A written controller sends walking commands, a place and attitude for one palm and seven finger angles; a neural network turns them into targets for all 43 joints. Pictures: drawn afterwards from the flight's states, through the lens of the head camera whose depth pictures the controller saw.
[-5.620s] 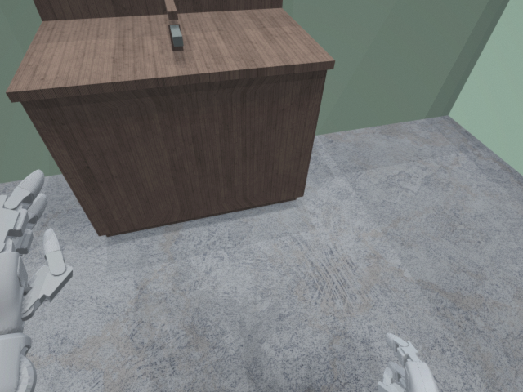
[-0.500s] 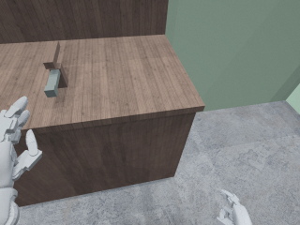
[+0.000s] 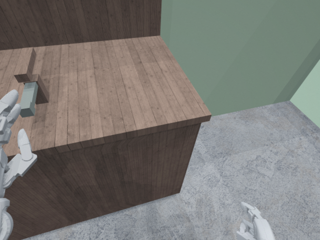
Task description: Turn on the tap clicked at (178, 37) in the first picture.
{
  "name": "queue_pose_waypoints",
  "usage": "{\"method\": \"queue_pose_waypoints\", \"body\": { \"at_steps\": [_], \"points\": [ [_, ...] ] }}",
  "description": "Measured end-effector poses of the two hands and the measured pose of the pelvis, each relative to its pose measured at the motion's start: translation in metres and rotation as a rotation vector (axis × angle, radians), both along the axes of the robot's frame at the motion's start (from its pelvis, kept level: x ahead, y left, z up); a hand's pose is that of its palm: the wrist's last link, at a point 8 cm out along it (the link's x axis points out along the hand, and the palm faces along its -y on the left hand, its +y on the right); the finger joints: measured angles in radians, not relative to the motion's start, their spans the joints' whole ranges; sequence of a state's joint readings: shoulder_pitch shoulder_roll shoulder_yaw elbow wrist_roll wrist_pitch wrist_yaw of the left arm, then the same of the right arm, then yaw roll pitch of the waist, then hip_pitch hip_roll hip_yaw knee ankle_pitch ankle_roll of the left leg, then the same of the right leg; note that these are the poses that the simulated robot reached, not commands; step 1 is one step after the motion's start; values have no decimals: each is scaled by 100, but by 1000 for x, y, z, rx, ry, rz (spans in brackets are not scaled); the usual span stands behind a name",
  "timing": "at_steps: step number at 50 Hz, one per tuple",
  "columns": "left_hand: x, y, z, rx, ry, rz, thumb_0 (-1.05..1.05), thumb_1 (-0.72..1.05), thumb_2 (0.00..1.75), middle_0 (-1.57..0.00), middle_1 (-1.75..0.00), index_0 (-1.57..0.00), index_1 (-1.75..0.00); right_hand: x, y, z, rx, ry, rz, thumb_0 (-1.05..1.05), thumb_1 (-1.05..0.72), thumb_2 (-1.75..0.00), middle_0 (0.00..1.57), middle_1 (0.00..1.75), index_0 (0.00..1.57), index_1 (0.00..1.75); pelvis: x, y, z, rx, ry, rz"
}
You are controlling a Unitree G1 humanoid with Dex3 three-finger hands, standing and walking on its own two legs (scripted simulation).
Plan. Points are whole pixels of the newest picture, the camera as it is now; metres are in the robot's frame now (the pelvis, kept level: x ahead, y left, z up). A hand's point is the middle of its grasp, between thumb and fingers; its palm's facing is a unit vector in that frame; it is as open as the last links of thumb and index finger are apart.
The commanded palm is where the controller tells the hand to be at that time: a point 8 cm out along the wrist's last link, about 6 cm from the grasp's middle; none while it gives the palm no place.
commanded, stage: shuffle to correct the standing spot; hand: left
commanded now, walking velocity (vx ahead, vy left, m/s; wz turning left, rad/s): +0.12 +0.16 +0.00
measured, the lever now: (26, 109) +0.38 +0.37 +0.12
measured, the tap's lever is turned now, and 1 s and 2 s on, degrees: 0 0 0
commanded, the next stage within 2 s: come to a stop and stand still in 0.42 s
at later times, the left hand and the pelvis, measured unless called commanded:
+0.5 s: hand (44, 122) +0.28 +0.25 +0.19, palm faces +0.35 -0.83 -0.42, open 7.4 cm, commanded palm +0.23 +0.29 +0.19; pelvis +0.06 +0.02 +0.01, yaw -3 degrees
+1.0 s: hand (26, 109) +0.32 +0.30 +0.19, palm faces +0.35 -0.85 -0.38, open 7.4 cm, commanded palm +0.27 +0.34 +0.19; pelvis +0.09 +0.07 +0.02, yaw -3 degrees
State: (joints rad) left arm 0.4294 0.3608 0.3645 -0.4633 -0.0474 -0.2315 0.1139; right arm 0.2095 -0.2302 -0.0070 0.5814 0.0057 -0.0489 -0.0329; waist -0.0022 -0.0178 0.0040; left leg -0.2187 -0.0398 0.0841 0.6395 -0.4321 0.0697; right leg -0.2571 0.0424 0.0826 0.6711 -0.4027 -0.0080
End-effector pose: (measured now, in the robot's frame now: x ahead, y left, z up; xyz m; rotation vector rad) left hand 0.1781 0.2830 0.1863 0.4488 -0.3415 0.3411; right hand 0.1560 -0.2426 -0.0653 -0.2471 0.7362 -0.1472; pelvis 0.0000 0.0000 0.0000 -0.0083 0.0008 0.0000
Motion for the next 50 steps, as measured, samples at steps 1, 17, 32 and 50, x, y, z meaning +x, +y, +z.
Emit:
{"method": "queue_pose_waypoints", "body": {
  "at_steps": [1, 17, 32, 50],
  "points": [
    [4, 1, 0, 9, 3, -7, 1, 89, 90, -21, -30, -21, -30, 1, 1, 0, 3, -4, -13, 1, -91, -90, 20, 30, 21, 30, 2, 2, 0, 9, -3, -13],
    [61, -12, 16, 124, -7, -65, 1, 89, 90, -22, -30, -21, -30, 16, 6, -36, 78, 100, -45, 1, -91, -90, 20, 30, 21, 30, 47, 4, -8, -5, -52, -39],
    [87, 44, 24, 63, -35, -34, 1, 89, 90, -22, -30, -21, -30, 70, 45, 1, -10, -43, -82, 1, -91, -90, 20, 30, 20, 30, 80, 62, 3, 26, -42, -53],
    [100, 59, 14, -13, 83, -8, 1, 89, 90, -21, -30, -21, -30, 91, 101, -1, 104, -13, 2, 1, -90, -90, 21, 30, 21, 30, 93, 69, 15, -6, -12, -44]
  ]
}}
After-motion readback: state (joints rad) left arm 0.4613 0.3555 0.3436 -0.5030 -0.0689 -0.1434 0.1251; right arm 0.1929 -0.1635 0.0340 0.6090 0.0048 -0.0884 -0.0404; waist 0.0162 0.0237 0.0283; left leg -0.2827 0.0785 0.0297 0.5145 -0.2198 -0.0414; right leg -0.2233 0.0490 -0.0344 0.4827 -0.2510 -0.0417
